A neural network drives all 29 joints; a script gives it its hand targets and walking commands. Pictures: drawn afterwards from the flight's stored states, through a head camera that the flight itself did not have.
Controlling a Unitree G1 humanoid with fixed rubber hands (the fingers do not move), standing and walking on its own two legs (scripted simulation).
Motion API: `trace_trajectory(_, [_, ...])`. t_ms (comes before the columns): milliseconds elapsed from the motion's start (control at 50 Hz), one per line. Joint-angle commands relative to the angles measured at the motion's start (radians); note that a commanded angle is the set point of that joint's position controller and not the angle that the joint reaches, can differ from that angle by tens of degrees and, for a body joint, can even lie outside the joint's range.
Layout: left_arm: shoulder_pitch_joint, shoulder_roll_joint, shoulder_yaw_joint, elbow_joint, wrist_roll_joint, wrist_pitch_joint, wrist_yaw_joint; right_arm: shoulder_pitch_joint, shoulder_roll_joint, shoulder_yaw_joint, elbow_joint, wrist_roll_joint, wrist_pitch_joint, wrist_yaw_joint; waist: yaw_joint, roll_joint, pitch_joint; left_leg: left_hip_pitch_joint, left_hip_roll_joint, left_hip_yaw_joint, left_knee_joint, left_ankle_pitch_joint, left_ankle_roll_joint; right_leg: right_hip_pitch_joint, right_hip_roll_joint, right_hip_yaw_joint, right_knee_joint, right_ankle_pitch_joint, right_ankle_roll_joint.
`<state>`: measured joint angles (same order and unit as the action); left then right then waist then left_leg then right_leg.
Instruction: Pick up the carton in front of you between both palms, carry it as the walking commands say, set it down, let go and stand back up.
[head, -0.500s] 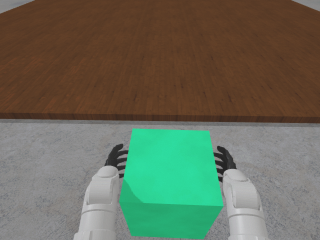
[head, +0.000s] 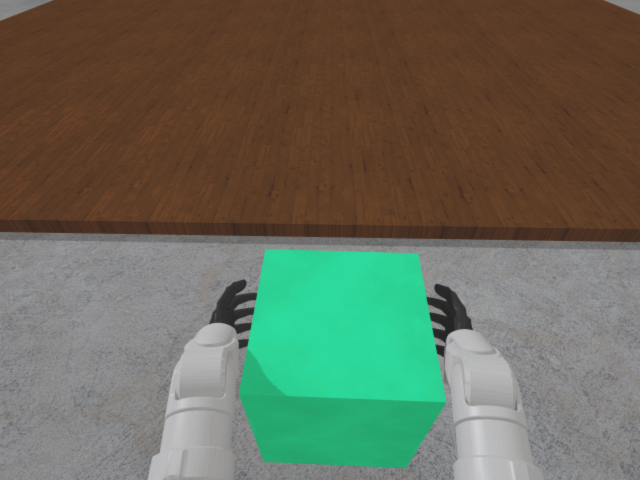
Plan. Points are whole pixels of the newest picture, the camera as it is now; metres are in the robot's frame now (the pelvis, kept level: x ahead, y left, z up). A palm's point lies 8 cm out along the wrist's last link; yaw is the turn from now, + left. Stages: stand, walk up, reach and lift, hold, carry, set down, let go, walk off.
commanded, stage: hold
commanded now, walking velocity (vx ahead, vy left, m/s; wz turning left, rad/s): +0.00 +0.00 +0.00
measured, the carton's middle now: (337, 361) +0.30 +0.00 -0.02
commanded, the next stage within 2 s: carry in 0.42 s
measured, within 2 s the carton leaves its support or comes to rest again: neither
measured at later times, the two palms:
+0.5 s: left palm (223, 332) +0.29 +0.15 +0.05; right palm (455, 338) +0.29 -0.15 +0.05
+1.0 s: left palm (234, 247) +0.42 +0.16 +0.08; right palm (436, 245) +0.43 -0.14 +0.09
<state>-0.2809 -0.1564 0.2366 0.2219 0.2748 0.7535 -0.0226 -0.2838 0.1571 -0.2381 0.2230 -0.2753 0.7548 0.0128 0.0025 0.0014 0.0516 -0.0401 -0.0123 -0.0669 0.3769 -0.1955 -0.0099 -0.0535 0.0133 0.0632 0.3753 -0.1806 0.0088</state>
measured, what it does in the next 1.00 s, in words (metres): walks ahead: right foot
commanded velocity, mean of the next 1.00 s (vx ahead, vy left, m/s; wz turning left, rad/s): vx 0.31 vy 0.00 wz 0.00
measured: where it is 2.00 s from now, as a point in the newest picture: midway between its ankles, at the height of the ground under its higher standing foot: (312, 340)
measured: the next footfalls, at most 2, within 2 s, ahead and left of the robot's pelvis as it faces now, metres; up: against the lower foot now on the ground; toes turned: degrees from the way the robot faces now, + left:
right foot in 0.88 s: +0.21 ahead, -0.09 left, +0.00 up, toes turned -9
left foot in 1.26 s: +0.52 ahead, +0.15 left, +0.00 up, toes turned +14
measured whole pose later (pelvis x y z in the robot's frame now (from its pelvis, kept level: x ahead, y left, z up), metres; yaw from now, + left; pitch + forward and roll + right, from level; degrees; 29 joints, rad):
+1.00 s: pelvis +0.19 +0.00 -0.01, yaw +3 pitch +6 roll -1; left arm 0.02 -0.13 0.03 -0.48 0.04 1.19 0.14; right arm 0.02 0.13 -0.07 -0.50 -0.02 1.20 -0.15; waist -0.01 0.01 -0.18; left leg -0.44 0.06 0.08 1.01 -0.45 0.01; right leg -0.28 -0.02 -0.21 0.44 -0.28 -0.06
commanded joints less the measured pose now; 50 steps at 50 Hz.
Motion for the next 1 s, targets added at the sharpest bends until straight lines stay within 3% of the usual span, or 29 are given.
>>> trace_trajectory(0, [-0.471,-0.877,-0.541,-0.048,-0.238,-0.028,-0.209,-0.463,0.895,0.549,-0.044,0.246,-0.024,0.214,0.001,-0.001,-0.237,0.013,-0.079,0.005,-0.067,0.118,0.005,0.069,0.076,0.002,-0.058,0.116,-0.002])
trace_trajectory(380, [-0.403,-0.865,-0.565,-0.106,-0.256,-0.021,-0.197,-0.397,0.872,0.571,-0.103,0.259,-0.020,0.206,0.001,0.003,-0.237,0.029,-0.081,-0.003,-0.068,0.181,0.001,0.072,0.083,0.007,-0.059,0.165,-0.002])
trace_trajectory(400, [-0.449,-0.877,-0.588,-0.103,-0.270,-0.012,-0.198,-0.437,0.875,0.590,-0.097,0.273,-0.015,0.207,-0.002,-0.004,-0.286,-0.087,0.112,0.013,0.014,0.032,0.016,-0.041,-0.105,-0.014,0.025,0.017,-0.014])
trace_trajectory(440, [-0.454,-0.888,-0.610,-0.130,-0.292,-0.006,-0.195,-0.459,0.886,0.614,-0.132,0.303,-0.008,0.206,-0.002,0.002,-0.259,-0.204,0.089,-0.031,-0.036,-0.437,0.020,-0.133,-0.085,0.019,-0.032,-0.442,-0.023])
trace_trajectory(460, [-0.478,-0.894,-0.629,-0.157,-0.303,0.000,-0.190,-0.478,0.890,0.636,-0.156,0.317,-0.002,0.203,-0.005,-0.003,-0.228,-0.256,0.081,-0.031,-0.026,-0.535,0.020,-0.170,-0.086,0.033,-0.037,-0.542,-0.029])
trace_trajectory(520, [-0.468,-0.901,-0.675,-0.225,-0.335,0.030,-0.167,-0.488,0.898,0.691,-0.225,0.350,0.031,0.185,0.004,-0.049,-0.302,-0.278,0.052,0.040,0.102,-0.290,0.010,-0.132,-0.130,0.075,-0.038,-0.388,-0.061])
trace_trajectory(560, [-0.433,-0.889,-0.713,-0.290,-0.352,0.070,-0.142,-0.473,0.895,0.738,-0.288,0.379,0.070,0.169,0.005,-0.128,-0.349,-0.305,0.005,0.114,0.193,-0.237,0.001,-0.113,-0.197,0.177,-0.105,-0.442,-0.108])
trace_trajectory(600, [-0.420,-0.870,-0.738,-0.360,-0.362,0.119,-0.119,-0.470,0.883,0.769,-0.355,0.403,0.117,0.154,0.001,-0.148,-0.314,-0.277,0.006,0.141,0.109,-0.254,0.013,-0.178,-0.221,0.187,-0.105,-0.513,-0.127])
trace_trajectory(620, [-0.402,-0.863,-0.754,-0.397,-0.372,0.145,-0.107,-0.451,0.879,0.783,-0.385,0.417,0.143,0.143,0.000,-0.110,-0.302,-0.219,0.022,0.124,0.060,-0.255,0.021,-0.232,-0.191,0.124,-0.061,-0.490,-0.107])
trace_trajectory(640, [-0.391,-0.854,-0.769,-0.435,-0.387,0.171,-0.096,-0.420,0.862,0.786,-0.409,0.423,0.168,0.130,-0.004,-0.019,-0.291,-0.147,0.081,0.038,-0.013,-0.286,0.038,-0.309,-0.134,0.025,0.050,-0.407,-0.073])
trace_trajectory(660, [-0.381,-0.844,-0.782,-0.471,-0.402,0.200,-0.084,-0.364,0.840,0.782,-0.420,0.421,0.193,0.114,-0.015,0.157,-0.290,-0.049,0.215,-0.174,-0.100,-0.330,0.090,-0.443,-0.067,-0.093,0.270,-0.300,-0.030])
trace_trajectory(680, [-0.381,-0.820,-0.783,-0.499,-0.409,0.227,-0.074,-0.318,0.827,0.770,-0.429,0.407,0.216,0.097,-0.025,0.267,-0.259,0.066,0.327,-0.360,-0.148,-0.237,0.156,-0.632,-0.028,-0.167,0.376,-0.299,-0.003])
trace_trajectory(700, [-0.362,-0.809,-0.808,-0.531,-0.435,0.255,-0.063,-0.268,0.809,0.763,-0.464,0.407,0.242,0.076,-0.032,0.256,-0.221,0.122,0.361,-0.409,-0.137,-0.074,0.206,-0.732,-0.034,-0.161,0.375,-0.368,-0.010])
trace_trajectory(720, [-0.342,-0.802,-0.824,-0.559,-0.456,0.278,-0.051,-0.246,0.798,0.765,-0.518,0.410,0.266,0.056,-0.036,0.194,-0.238,0.155,0.355,-0.368,-0.116,0.073,0.218,-0.738,-0.044,-0.153,0.366,-0.387,-0.014])
trace_trajectory(740, [-0.314,-0.802,-0.833,-0.588,-0.472,0.298,-0.039,-0.230,0.792,0.776,-0.573,0.420,0.288,0.038,-0.036,0.149,-0.277,0.177,0.342,-0.303,-0.099,0.152,0.204,-0.704,-0.044,-0.158,0.319,-0.351,-0.015])
trace_trajectory(760, [-0.285,-0.806,-0.838,-0.621,-0.484,0.315,-0.028,-0.221,0.793,0.791,-0.628,0.433,0.306,0.024,-0.034,0.142,-0.307,0.168,0.315,-0.228,-0.085,0.203,0.178,-0.642,-0.027,-0.186,0.271,-0.286,-0.014])
trace_trajectory(800, [-0.215,-0.816,-0.834,-0.681,-0.491,0.345,-0.002,-0.188,0.800,0.810,-0.713,0.464,0.341,0.005,-0.026,0.168,-0.350,0.100,0.254,-0.090,-0.057,0.185,0.136,-0.478,0.007,-0.245,0.156,-0.179,-0.010])
trace_trajectory(840, [-0.134,-0.815,-0.810,-0.734,-0.483,0.371,0.023,-0.135,0.794,0.827,-0.777,0.493,0.371,-0.009,-0.010,0.113,-0.388,-0.152,0.190,0.060,0.052,0.085,0.088,-0.075,0.018,-0.280,-0.012,-0.019,-0.013])
trace_trajectory(860, [-0.082,-0.805,-0.792,-0.747,-0.473,0.385,0.036,-0.112,0.776,0.830,-0.804,0.503,0.385,-0.016,0.001,0.042,-0.430,-0.342,0.163,0.121,0.179,0.053,0.055,0.179,-0.062,-0.188,-0.023,-0.037,-0.035])
trace_trajectory(880, [-0.031,-0.778,-0.768,-0.759,-0.453,0.396,0.052,-0.110,0.753,0.829,-0.841,0.517,0.404,-0.024,0.020,-0.186,-0.462,-0.571,0.088,0.209,0.454,-0.131,0.002,0.329,-0.311,0.190,-0.136,-0.275,-0.121])
trace_trajectory(900, [-0.057,-0.746,-0.744,-0.761,-0.438,0.404,0.071,-0.180,0.715,0.832,-0.876,0.533,0.420,-0.031,0.023,-0.287,-0.403,-0.777,0.023,0.184,0.605,-0.313,0.006,0.361,-0.473,0.464,-0.167,-0.183,-0.247])
trace_trajectory(920, [-0.081,-0.733,-0.732,-0.793,-0.440,0.413,0.085,-0.201,0.706,0.844,-0.880,0.553,0.430,-0.038,0.028,-0.179,-0.361,-0.818,0.092,0.108,0.712,-0.335,0.029,0.301,-0.493,0.460,-0.150,-0.106,-0.287])
trace_trajectory(940, [-0.100,-0.730,-0.735,-0.816,-0.448,0.421,0.097,-0.190,0.702,0.833,-0.868,0.560,0.436,-0.045,0.022,-0.102,-0.340,-0.834,0.126,0.096,0.763,-0.313,0.036,0.251,-0.464,0.385,-0.141,-0.039,-0.273])
trace_trajectory(960, [-0.119,-0.725,-0.739,-0.834,-0.459,0.426,0.106,-0.170,0.702,0.817,-0.848,0.559,0.438,-0.053,0.020,-0.041,-0.338,-0.822,0.152,0.090,0.741,-0.251,0.034,0.213,-0.433,0.295,-0.164,-0.053,-0.236])
trace_trajectory(980, [-0.134,-0.721,-0.748,-0.844,-0.470,0.430,0.112,-0.153,0.703,0.799,-0.831,0.553,0.438,-0.062,0.018,-0.035,-0.323,-0.788,0.165,0.099,0.662,-0.207,0.024,0.167,-0.401,0.204,-0.200,-0.067,-0.199])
